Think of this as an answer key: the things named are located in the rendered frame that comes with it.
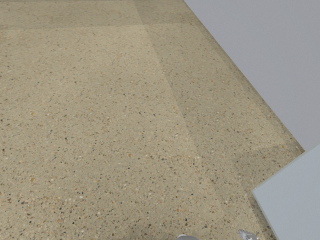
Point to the fridge door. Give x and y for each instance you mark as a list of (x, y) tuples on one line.
[(291, 199)]

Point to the right robot hand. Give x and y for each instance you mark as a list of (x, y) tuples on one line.
[(245, 235)]

